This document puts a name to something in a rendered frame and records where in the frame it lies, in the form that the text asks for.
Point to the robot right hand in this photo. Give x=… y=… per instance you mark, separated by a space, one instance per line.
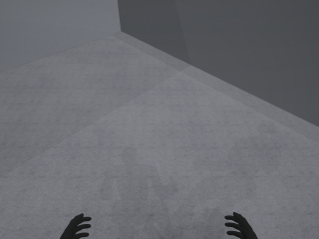
x=246 y=231

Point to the robot left hand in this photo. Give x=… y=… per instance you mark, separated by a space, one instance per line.
x=74 y=227

